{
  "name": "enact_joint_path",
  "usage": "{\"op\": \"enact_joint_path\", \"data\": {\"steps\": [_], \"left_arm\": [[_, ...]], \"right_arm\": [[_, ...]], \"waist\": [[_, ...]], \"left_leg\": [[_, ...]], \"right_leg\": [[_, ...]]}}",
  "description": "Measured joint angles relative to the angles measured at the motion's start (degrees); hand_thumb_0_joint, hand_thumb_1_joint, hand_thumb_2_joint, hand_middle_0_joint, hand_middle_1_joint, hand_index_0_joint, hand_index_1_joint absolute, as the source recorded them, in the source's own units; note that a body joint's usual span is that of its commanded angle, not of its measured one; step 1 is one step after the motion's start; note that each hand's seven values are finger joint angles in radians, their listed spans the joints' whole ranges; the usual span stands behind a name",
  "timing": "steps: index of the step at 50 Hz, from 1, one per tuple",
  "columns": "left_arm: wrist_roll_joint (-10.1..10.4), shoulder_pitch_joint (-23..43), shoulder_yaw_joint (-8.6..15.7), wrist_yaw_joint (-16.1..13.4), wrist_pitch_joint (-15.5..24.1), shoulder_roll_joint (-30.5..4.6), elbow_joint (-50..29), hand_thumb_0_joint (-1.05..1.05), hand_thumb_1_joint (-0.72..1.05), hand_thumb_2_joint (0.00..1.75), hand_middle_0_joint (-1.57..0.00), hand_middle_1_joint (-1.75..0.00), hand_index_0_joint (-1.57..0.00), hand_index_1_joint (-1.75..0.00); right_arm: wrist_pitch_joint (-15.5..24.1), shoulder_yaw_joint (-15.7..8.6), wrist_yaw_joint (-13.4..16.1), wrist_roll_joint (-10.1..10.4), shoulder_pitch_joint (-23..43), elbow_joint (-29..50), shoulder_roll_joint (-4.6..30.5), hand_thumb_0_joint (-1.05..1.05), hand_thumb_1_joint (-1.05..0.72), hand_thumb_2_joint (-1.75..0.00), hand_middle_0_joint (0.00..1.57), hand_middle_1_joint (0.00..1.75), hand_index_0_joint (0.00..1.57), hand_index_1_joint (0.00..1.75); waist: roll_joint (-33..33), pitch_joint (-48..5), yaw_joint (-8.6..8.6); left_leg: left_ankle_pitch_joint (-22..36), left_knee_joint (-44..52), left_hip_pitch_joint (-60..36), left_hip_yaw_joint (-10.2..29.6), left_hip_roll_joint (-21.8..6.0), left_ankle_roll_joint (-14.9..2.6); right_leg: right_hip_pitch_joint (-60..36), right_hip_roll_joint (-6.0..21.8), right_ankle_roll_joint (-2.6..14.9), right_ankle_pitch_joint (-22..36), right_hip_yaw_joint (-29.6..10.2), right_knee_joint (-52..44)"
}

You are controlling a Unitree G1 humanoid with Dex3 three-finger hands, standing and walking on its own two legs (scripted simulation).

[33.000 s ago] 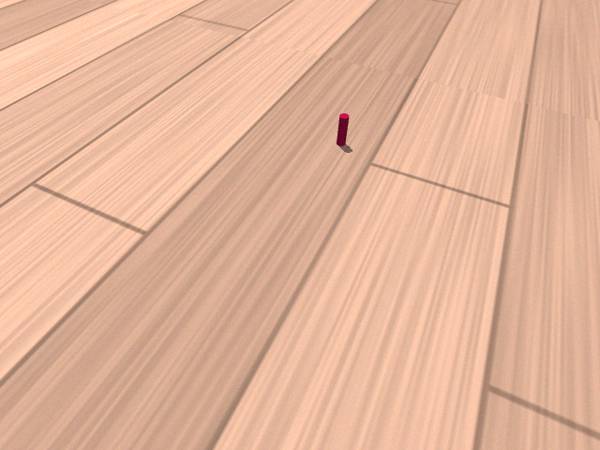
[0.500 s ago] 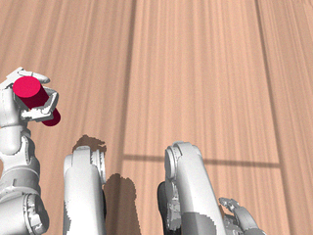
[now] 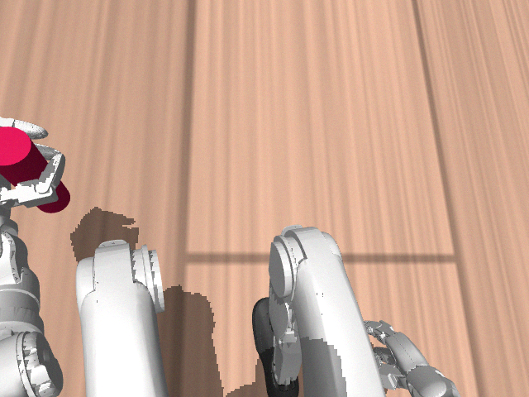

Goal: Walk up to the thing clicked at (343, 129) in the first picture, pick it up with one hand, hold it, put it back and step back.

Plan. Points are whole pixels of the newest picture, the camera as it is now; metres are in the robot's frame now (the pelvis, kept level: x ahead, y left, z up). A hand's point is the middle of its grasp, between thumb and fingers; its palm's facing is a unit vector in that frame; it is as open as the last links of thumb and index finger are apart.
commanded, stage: crouch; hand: left
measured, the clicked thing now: (33, 176) +0.42 +0.28 -0.11
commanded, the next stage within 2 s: lower in 0.02 s
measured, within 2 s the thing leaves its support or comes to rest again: rests again in 1.26 s
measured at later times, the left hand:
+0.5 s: hand (51, 181) +0.43 +0.27 -0.14, palm faces +0.25 -0.97 +0.00, open 6.7 cm
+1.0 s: hand (62, 182) +0.44 +0.27 -0.18, palm faces +0.26 -0.97 +0.01, open 6.7 cm
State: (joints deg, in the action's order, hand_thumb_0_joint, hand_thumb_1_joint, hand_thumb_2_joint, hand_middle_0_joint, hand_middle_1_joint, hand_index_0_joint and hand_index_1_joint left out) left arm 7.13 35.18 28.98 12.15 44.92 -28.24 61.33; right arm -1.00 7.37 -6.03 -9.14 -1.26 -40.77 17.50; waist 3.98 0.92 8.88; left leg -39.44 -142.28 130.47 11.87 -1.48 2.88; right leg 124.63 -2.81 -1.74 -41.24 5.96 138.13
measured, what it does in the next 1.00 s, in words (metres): stands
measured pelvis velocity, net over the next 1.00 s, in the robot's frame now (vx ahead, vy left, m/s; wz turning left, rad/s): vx -0.01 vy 0.02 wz -0.10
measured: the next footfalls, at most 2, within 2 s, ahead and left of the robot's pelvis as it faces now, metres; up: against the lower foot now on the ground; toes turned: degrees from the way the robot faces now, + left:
none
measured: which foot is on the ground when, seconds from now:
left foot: down 0.00-1.00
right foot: down 0.00-1.00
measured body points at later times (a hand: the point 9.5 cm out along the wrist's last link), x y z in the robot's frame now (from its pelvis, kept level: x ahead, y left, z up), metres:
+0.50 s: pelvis +0.00 +0.01 -0.02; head +0.23 +0.12 +0.35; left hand +0.41 +0.32 -0.14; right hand +0.13 -0.27 -0.10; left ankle +0.08 +0.14 -0.28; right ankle +0.10 -0.12 -0.28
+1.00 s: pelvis -0.01 +0.02 -0.03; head +0.23 +0.16 +0.32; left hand +0.42 +0.32 -0.17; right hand +0.13 -0.26 -0.08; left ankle +0.08 +0.14 -0.28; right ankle +0.10 -0.12 -0.28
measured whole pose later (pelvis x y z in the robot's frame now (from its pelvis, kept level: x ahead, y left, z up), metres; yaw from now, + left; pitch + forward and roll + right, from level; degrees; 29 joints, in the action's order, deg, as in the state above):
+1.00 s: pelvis -0.01 +0.02 -0.03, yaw -6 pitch +17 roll -15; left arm 6.4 36.1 30.5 5.5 56.5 -41.3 75.0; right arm -2.1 22.5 -8.0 -17.0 6.7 -35.4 20.2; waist 12.1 13.3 13.7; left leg -40.2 -150.5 129.0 19.8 -0.9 2.3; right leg 120.1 -5.4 -4.1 -39.3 11.6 140.0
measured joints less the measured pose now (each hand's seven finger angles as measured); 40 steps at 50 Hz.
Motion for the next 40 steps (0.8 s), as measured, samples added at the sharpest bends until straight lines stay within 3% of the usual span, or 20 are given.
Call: {"op": "enact_joint_path", "data": {"steps": [11, 30, 40], "left_arm": [[0.24, -0.52, -0.44, -1.01, 1.21, -1.44, 0.32, -0.03, 0.06, 1.04, -0.95, -1.04, -0.89, -1.06], [-0.16, 0.12, 1.49, -3.67, 7.47, -7.89, 7.96, -0.03, 0.06, 1.04, -0.96, -1.03, -0.89, -1.06], [-0.13, 0.53, 1.13, -4.77, 9.62, -10.90, 11.24, -0.03, 0.06, 1.05, -0.96, -1.03, -0.89, -1.05]], "right_arm": [[-0.75, 1.88, -0.81, -0.94, 1.15, 0.53, 0.27, 0.00, -0.90, -0.90, 0.21, 0.30, 0.20, 0.30], [-1.12, 9.04, -1.64, -4.88, 5.38, 2.77, 1.60, 0.00, -0.91, -0.90, 0.21, 0.30, 0.20, 0.30], [-1.10, 12.35, -1.84, -6.47, 6.61, 4.04, 2.33, 0.00, -0.91, -0.90, 0.21, 0.30, 0.20, 0.30]], "waist": [[0.84, 1.90, 0.46], [5.28, 8.44, 3.12], [6.66, 10.48, 4.04]], "left_leg": [[-0.40, -2.07, 0.69, 1.15, 0.22, -0.22], [-0.78, -6.10, -0.26, 4.97, 0.38, -0.01], [-0.90, -7.31, -0.91, 6.65, 0.56, -0.24]], "right_leg": [[-0.07, -0.28, -0.55, -0.23, 0.79, 1.06], [-1.94, -1.54, -1.40, 0.88, 3.49, 2.38], [-3.39, -2.02, -1.87, 1.23, 4.73, 2.14]]}}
